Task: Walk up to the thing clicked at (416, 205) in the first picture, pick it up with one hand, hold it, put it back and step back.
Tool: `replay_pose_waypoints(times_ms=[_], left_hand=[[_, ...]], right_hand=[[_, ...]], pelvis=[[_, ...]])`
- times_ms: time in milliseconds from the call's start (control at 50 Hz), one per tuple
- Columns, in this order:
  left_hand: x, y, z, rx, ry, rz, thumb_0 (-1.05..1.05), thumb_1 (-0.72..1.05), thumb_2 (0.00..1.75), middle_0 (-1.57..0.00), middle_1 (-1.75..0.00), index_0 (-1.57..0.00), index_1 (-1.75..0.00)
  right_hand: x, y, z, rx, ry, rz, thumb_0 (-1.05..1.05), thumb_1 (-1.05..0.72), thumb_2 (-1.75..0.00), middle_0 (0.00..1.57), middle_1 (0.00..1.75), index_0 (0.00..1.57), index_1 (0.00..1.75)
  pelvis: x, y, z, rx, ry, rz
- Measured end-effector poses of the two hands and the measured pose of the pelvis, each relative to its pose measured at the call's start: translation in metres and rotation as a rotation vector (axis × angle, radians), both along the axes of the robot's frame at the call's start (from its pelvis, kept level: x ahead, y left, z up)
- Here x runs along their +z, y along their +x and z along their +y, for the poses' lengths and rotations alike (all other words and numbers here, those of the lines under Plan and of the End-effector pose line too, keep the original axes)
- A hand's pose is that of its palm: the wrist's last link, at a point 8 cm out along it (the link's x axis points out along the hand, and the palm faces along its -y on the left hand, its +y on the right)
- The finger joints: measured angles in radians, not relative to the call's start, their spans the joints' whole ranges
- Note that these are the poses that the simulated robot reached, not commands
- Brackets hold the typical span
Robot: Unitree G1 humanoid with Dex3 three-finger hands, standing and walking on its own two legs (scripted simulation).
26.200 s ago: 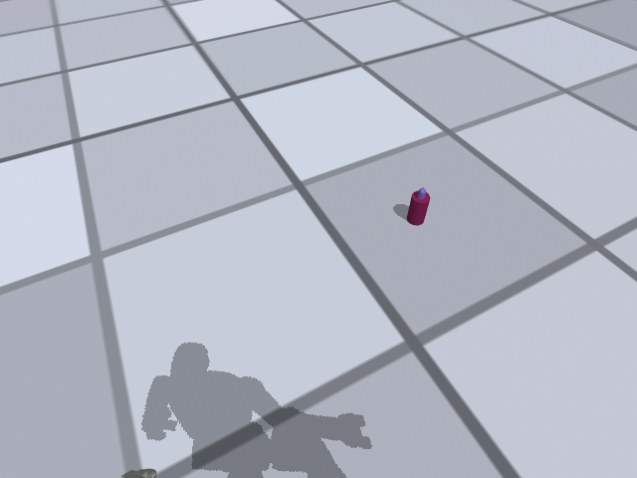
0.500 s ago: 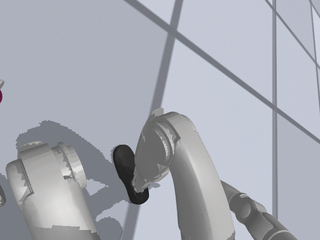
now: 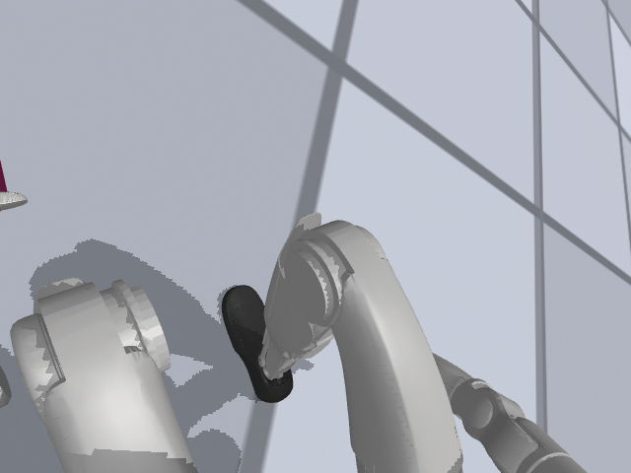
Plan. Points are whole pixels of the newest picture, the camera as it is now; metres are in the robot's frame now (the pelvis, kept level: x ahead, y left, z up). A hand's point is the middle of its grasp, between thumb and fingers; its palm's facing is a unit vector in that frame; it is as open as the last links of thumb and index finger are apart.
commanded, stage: withdraw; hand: left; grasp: from the side
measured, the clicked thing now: out of the picture +0.47 +0.24 -0.21
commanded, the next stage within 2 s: rise in 0.20 s
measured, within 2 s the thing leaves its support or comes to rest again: neither
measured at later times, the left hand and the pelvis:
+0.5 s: hand out of the picture +0.44 +0.35 -0.08, palm faces +0.22 -0.95 -0.22, open 17.1 cm; pelvis +0.01 +0.00 +0.03, yaw +4 degrees
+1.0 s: hand out of the picture +0.30 +0.31 +0.10, palm faces +0.24 -0.88 -0.42, open 16.8 cm; pelvis +0.04 -0.01 +0.22, yaw +12 degrees
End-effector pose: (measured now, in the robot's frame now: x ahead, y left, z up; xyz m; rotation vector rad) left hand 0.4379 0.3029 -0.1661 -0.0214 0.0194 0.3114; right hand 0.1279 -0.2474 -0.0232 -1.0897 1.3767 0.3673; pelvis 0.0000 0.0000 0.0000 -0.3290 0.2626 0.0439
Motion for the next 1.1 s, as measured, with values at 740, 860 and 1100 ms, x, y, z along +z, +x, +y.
replay_pose_waypoints(times_ms=[740, 860, 1100], left_hand=[[0.206, -0.105, 0.121, 0.044, 0.349, 0.522, -0.01, -0.48, 0.12, -0.08, -0.09, -0.08, -0.09], [0.245, -0.143, 0.079, 0.035, 0.309, 0.641, -0.01, -0.46, 0.13, -0.08, -0.08, -0.08, -0.09], [0.35, -0.166, 0.037, 0.127, 0.21, 0.752, -0.01, -0.45, 0.12, -0.09, -0.08, -0.08, -0.09]], right_hand=[[0.011, 0.043, 0.012, -0.496, 0.277, -0.192, 0.0, -0.91, -0.9, 0.21, 0.31, 0.2, 0.3], [0.053, 0.074, 0.025, -0.527, 0.362, -0.272, 0.0, -0.91, -0.9, 0.21, 0.31, 0.2, 0.3], [0.186, 0.15, 0.028, -0.48, 0.437, -0.515, 0.0, -0.9, -0.9, 0.21, 0.31, 0.2, 0.3]], pelvis=[[0.092, 0.018, -0.002, 0.078, 0.141, 0.319], [0.146, 0.024, -0.007, 0.087, 0.18, 0.331], [0.261, 0.06, -0.015, 0.117, 0.227, 0.283]])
